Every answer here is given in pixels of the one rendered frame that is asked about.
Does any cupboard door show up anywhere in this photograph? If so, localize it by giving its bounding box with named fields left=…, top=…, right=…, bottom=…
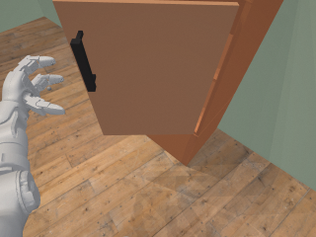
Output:
left=52, top=0, right=240, bottom=135

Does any robot left hand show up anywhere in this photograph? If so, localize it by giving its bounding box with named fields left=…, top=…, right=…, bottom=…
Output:
left=2, top=55, right=65, bottom=116

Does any handle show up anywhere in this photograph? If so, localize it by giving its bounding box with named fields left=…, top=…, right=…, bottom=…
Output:
left=70, top=31, right=97, bottom=92

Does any robot left forearm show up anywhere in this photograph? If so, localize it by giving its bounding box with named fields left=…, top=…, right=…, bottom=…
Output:
left=0, top=101, right=31, bottom=176

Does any robot left upper arm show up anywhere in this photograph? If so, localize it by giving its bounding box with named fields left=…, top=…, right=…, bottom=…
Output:
left=0, top=170, right=40, bottom=237

